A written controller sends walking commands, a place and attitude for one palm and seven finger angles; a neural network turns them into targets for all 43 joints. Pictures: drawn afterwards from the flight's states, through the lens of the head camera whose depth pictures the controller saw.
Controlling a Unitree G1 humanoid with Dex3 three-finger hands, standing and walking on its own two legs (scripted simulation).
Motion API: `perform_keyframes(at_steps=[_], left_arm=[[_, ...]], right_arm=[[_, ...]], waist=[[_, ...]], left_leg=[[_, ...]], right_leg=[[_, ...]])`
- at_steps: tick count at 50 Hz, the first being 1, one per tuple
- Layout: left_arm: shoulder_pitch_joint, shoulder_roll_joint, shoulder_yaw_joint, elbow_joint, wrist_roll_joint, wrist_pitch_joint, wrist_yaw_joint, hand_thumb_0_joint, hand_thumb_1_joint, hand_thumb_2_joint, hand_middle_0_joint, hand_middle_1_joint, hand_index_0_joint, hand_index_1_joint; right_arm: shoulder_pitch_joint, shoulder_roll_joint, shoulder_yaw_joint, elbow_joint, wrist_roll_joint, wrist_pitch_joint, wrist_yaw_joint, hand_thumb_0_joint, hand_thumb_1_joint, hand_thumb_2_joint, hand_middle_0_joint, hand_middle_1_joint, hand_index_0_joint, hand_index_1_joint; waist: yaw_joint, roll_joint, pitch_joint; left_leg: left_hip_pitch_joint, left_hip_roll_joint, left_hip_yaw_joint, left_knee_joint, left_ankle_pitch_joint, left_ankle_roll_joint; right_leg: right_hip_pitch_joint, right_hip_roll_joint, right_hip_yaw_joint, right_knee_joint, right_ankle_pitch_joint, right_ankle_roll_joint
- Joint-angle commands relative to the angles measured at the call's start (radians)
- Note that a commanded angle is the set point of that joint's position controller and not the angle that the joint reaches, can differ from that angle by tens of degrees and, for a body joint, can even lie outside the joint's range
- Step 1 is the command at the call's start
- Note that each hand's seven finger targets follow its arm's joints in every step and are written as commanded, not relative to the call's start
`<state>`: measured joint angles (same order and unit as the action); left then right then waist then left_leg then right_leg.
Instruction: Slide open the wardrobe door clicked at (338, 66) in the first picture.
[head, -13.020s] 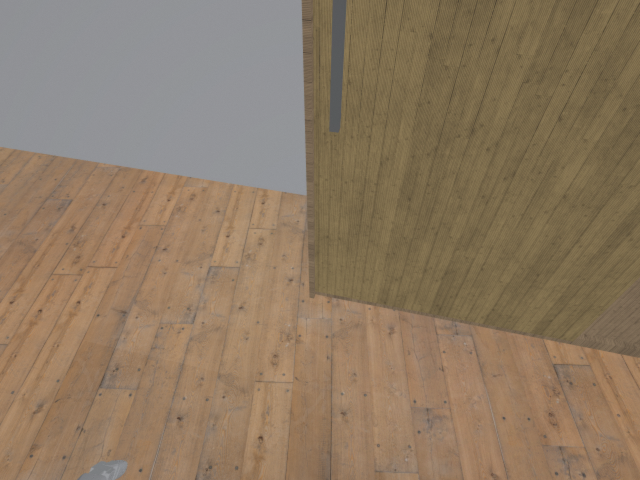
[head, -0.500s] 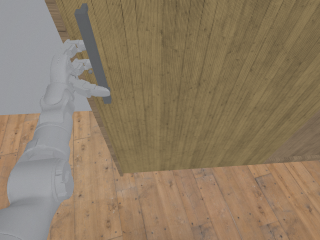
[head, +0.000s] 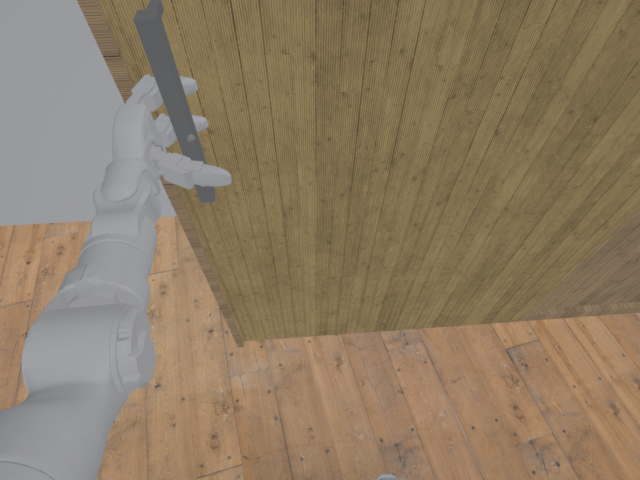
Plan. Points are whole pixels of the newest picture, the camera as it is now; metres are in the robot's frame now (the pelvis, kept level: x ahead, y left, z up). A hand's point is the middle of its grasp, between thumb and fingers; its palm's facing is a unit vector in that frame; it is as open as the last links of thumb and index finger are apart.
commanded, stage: slide the fingers in behind the handle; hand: left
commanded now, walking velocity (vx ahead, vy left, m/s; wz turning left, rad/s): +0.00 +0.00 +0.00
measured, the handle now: (186, 117) +0.54 +0.15 +0.15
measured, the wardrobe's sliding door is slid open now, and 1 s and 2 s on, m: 0.00 0.00 0.00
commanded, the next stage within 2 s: grip the handle and tug to test in 0.68 s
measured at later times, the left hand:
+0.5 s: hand (194, 138) +0.49 +0.14 +0.15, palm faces +0.01 -1.00 +0.00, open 14.0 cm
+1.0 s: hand (198, 139) +0.49 +0.13 +0.16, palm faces +0.02 -1.00 -0.01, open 12.9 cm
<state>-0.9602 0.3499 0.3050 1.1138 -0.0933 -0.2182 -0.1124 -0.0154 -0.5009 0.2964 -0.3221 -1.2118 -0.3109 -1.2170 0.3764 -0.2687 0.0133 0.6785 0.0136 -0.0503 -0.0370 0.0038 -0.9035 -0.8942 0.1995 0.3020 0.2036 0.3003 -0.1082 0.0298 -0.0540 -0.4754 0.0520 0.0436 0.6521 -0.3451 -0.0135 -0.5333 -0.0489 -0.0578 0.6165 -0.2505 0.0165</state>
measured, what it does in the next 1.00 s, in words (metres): stands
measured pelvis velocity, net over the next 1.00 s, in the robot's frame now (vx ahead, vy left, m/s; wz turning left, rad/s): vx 0.00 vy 0.00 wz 0.00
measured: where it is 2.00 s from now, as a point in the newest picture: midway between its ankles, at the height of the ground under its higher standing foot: outside the picture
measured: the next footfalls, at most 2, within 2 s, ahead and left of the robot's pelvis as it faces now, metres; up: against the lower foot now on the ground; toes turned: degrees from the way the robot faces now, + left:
none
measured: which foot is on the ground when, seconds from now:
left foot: down 0.00-1.00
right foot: down 0.00-1.00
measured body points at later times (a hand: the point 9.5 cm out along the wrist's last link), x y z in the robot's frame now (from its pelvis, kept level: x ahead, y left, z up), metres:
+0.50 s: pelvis +0.00 +0.00 +0.00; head +0.06 +0.00 +0.45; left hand +0.49 +0.19 +0.16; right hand +0.03 -0.26 -0.12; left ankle -0.02 +0.13 -0.72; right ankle +0.03 -0.13 -0.72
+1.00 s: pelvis +0.00 +0.00 +0.00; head +0.05 +0.00 +0.45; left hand +0.48 +0.18 +0.16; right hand +0.04 -0.26 -0.12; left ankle -0.02 +0.13 -0.72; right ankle +0.03 -0.13 -0.72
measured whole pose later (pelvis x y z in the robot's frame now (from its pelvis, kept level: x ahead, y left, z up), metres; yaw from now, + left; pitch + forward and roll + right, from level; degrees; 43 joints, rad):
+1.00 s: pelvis +0.00 +0.00 +0.00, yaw +0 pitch +9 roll +0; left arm -0.95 0.31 0.27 1.10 -0.09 -0.22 -0.07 -0.01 -0.33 0.37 -0.32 -1.22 -0.31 -1.23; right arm 0.37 -0.26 0.01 0.69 0.01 -0.06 -0.03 0.00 -0.90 -0.89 0.20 0.30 0.20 0.30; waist -0.10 0.03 -0.06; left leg -0.46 0.05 0.05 0.65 -0.35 -0.01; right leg -0.52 -0.05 -0.05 0.61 -0.25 0.02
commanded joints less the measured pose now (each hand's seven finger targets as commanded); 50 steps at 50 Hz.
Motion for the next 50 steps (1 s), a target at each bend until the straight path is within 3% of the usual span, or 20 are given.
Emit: perform_keyframes(at_steps=[1, 2, 3, 7, 9, 12, 14, 15, 19, 21, 26, 29, 32, 33, 37, 39, 43, 45, 48, 50], left_arm=[[-0.516, 0.212, 0.008, -0.225, -0.013, -0.076, 0.007, 0.000, -0.500, 0.300, -0.300, -1.200, -0.300, -1.200], [-0.540, 0.197, -0.010, -0.230, -0.017, -0.074, 0.006, 0.000, -0.500, 0.300, -0.300, -1.200, -0.300, -1.200], [-0.530, 0.194, -0.005, -0.230, -0.021, -0.073, 0.005, 0.000, -0.500, 0.300, -0.300, -1.200, -0.300, -1.200], [-0.541, 0.181, -0.017, -0.235, -0.018, -0.075, 0.011, 0.000, -0.500, 0.300, -0.300, -1.200, -0.300, -1.200], [-0.534, 0.165, -0.027, -0.226, -0.021, -0.077, 0.014, 0.000, -0.500, 0.300, -0.300, -1.200, -0.300, -1.200], [-0.516, 0.186, 0.001, -0.208, -0.025, -0.073, 0.019, 0.000, -0.500, 0.300, -0.300, -1.200, -0.300, -1.200], [-0.551, 0.184, -0.017, -0.236, -0.013, -0.083, 0.021, 0.000, -0.500, 0.300, -0.300, -1.200, -0.300, -1.200], [-0.539, 0.169, -0.022, -0.237, -0.015, -0.083, 0.021, 0.000, -0.500, 0.300, -0.300, -1.200, -0.300, -1.200], [-0.505, 0.200, 0.007, -0.220, -0.019, -0.082, 0.021, 0.000, -0.500, 0.300, -0.300, -1.200, -0.300, -1.200], [-0.511, 0.200, 0.008, -0.233, -0.013, -0.083, 0.020, 0.000, -0.500, 0.300, -0.300, -1.200, -0.300, -1.200], [-0.482, 0.181, 0.004, -0.285, -0.021, -0.085, 0.022, 0.000, -0.500, 0.300, -0.300, -1.200, -0.300, -1.200], [-0.459, 0.170, -0.006, -0.256, -0.022, -0.069, 0.023, 0.000, -0.500, 0.300, -0.300, -1.200, -0.300, -1.200], [-0.499, 0.155, -0.028, -0.279, -0.011, -0.061, 0.027, 0.000, -0.500, 0.300, -0.300, -1.200, -0.300, -1.200], [-0.500, 0.153, -0.022, -0.278, -0.013, -0.061, 0.030, 0.000, -0.500, 0.300, -0.300, -1.200, -0.300, -1.200], [-0.542, 0.118, -0.053, -0.298, -0.018, -0.072, 0.036, 0.000, -0.500, 0.300, -0.300, -1.200, -0.300, -1.200], [-0.505, 0.138, -0.028, -0.267, -0.019, -0.071, 0.042, 0.000, -0.500, 0.300, -0.300, -1.200, -0.300, -1.200], [-0.503, 0.127, -0.035, -0.232, -0.009, -0.060, 0.047, 0.000, -0.313, 0.380, -0.320, -1.227, -0.320, -1.227], [-0.502, 0.169, -0.004, -0.249, -0.004, -0.068, 0.053, 0.000, -0.220, 0.420, -0.330, -1.240, -0.330, -1.240], [-0.520, 0.144, -0.033, -0.249, -0.001, -0.070, 0.044, 0.000, -0.080, 0.480, -0.345, -1.260, -0.345, -1.260], [-0.501, 0.160, -0.009, -0.231, -0.015, -0.071, 0.042, 0.000, 0.013, 0.520, -0.355, -1.273, -0.355, -1.273]], right_arm=[[0.090, -0.144, -0.051, -0.075, 0.002, -0.034, -0.012, 0.000, -0.900, -0.900, 0.200, 0.300, 0.200, 0.300], [0.090, -0.145, -0.051, -0.072, 0.004, -0.034, -0.012, 0.000, -0.900, -0.900, 0.200, 0.300, 0.200, 0.300], [0.091, -0.144, -0.052, -0.074, 0.004, -0.035, -0.011, 0.000, -0.900, -0.900, 0.200, 0.300, 0.200, 0.300], [0.095, -0.143, -0.052, -0.066, 0.003, -0.040, -0.010, 0.000, -0.900, -0.900, 0.200, 0.300, 0.200, 0.300], [0.100, -0.145, -0.053, -0.064, 0.000, -0.041, -0.010, 0.000, -0.900, -0.900, 0.200, 0.300, 0.200, 0.300], [0.097, -0.146, -0.053, -0.061, 0.001, -0.043, -0.009, 0.000, -0.900, -0.900, 0.200, 0.300, 0.200, 0.300], [0.102, -0.145, -0.052, -0.060, 0.000, -0.043, -0.009, 0.000, -0.900, -0.900, 0.200, 0.300, 0.200, 0.300], [0.097, -0.142, -0.053, -0.063, 0.000, -0.047, -0.007, 0.000, -0.900, -0.900, 0.200, 0.300, 0.200, 0.300], [0.099, -0.149, -0.053, -0.066, 0.000, -0.045, -0.008, 0.000, -0.900, -0.900, 0.200, 0.300, 0.200, 0.300], [0.090, -0.143, -0.051, -0.070, 0.001, -0.045, -0.006, 0.000, -0.900, -0.900, 0.200, 0.300, 0.200, 0.300], [0.086, -0.140, -0.057, -0.076, 0.002, -0.045, -0.004, 0.000, -0.900, -0.900, 0.200, 0.300, 0.200, 0.300], [0.086, -0.143, -0.054, -0.075, 0.002, -0.040, -0.004, 0.000, -0.900, -0.900, 0.200, 0.300, 0.200, 0.300], [0.071, -0.138, -0.052, -0.081, 0.005, -0.039, -0.004, 0.000, -0.900, -0.900, 0.200, 0.300, 0.200, 0.300], [0.076, -0.138, -0.053, -0.079, 0.003, -0.041, -0.005, 0.000, -0.900, -0.900, 0.200, 0.300, 0.200, 0.300], [0.077, -0.134, -0.054, -0.068, 0.002, -0.048, -0.006, 0.000, -0.900, -0.900, 0.200, 0.300, 0.200, 0.300], [0.085, -0.139, -0.055, -0.065, 0.000, -0.050, -0.006, 0.000, -0.900, -0.900, 0.200, 0.300, 0.200, 0.300], [0.079, -0.136, -0.050, -0.063, -0.001, -0.048, -0.002, 0.000, -0.900, -0.900, 0.200, 0.300, 0.200, 0.300], [0.080, -0.139, -0.051, -0.068, -0.003, -0.046, -0.003, 0.000, -0.900, -0.900, 0.200, 0.300, 0.200, 0.300], [0.078, -0.136, -0.050, -0.071, -0.001, -0.042, -0.004, 0.000, -0.900, -0.900, 0.200, 0.300, 0.200, 0.300], [0.075, -0.139, -0.052, -0.071, 0.001, -0.043, -0.007, 0.000, -0.900, -0.900, 0.200, 0.300, 0.200, 0.300]], waist=[[-0.009, -0.015, -0.387], [-0.022, -0.025, -0.378], [-0.011, -0.023, -0.387], [-0.016, 0.003, -0.382], [-0.018, -0.017, -0.381], [-0.012, -0.037, -0.372], [-0.018, -0.011, -0.379], [-0.015, -0.005, -0.381], [-0.007, -0.045, -0.384], [-0.001, 0.002, -0.376], [0.010, 0.003, -0.424], [0.003, -0.047, -0.364], [0.000, 0.009, -0.348], [-0.001, -0.023, -0.355], [-0.008, 0.018, -0.384], [0.000, -0.025, -0.390], [-0.001, -0.030, -0.351], [0.007, -0.028, -0.381], [-0.005, -0.037, -0.363], [-0.004, -0.052, -0.359]], left_leg=[[0.100, -0.050, -0.018, -0.076, 0.242, 0.029], [0.103, -0.049, -0.021, -0.080, 0.234, 0.029], [0.100, -0.050, -0.021, -0.081, 0.231, 0.028], [0.113, -0.049, -0.023, -0.081, 0.239, 0.027], [0.112, -0.049, -0.025, -0.082, 0.237, 0.028], [0.099, -0.049, -0.022, -0.084, 0.217, 0.029], [0.111, -0.050, -0.026, -0.085, 0.233, 0.028], [0.118, -0.048, -0.026, -0.082, 0.241, 0.027], [0.099, -0.049, -0.022, -0.085, 0.232, 0.029], [0.105, -0.049, -0.019, -0.084, 0.238, 0.026], [0.150, -0.044, -0.020, -0.076, 0.318, 0.021], [0.115, -0.042, -0.019, -0.089, 0.288, 0.024], [0.120, -0.045, -0.019, -0.094, 0.249, 0.022], [0.124, -0.044, -0.023, -0.091, 0.255, 0.023], [0.163, -0.044, -0.030, -0.084, 0.286, 0.018], [0.159, -0.041, -0.035, -0.082, 0.300, 0.019], [0.122, -0.046, -0.027, -0.089, 0.266, 0.020], [0.118, -0.049, -0.025, -0.087, 0.276, 0.023], [0.114, -0.047, -0.023, -0.089, 0.269, 0.023], [0.110, -0.048, -0.019, -0.086, 0.246, 0.026]], right_leg=[[0.248, 0.058, 0.020, -0.039, 0.306, -0.029], [0.243, 0.059, 0.019, -0.043, 0.300, -0.028], [0.250, 0.059, 0.018, -0.041, 0.294, -0.030], [0.233, 0.060, 0.016, -0.043, 0.290, -0.031], [0.239, 0.060, 0.012, -0.044, 0.283, -0.032], [0.237, 0.061, 0.015, -0.048, 0.274, -0.029], [0.237, 0.058, 0.013, -0.043, 0.277, -0.032], [0.227, 0.060, 0.013, -0.042, 0.284, -0.031], [0.253, 0.060, 0.015, -0.043, 0.283, -0.031], [0.239, 0.059, 0.017, -0.039, 0.289, -0.033], [0.255, 0.063, 0.011, -0.027, 0.344, -0.034], [0.260, 0.062, 0.005, -0.038, 0.324, -0.033], [0.230, 0.060, 0.011, -0.043, 0.285, -0.034], [0.233, 0.061, 0.008, -0.043, 0.288, -0.034], [0.218, 0.061, 0.008, -0.037, 0.298, -0.036], [0.231, 0.062, 0.003, -0.033, 0.301, -0.036], [0.226, 0.059, 0.006, -0.037, 0.295, -0.034], [0.251, 0.057, 0.010, -0.033, 0.310, -0.034], [0.246, 0.059, 0.010, -0.036, 0.312, -0.034], [0.245, 0.060, 0.014, -0.044, 0.297, -0.031]])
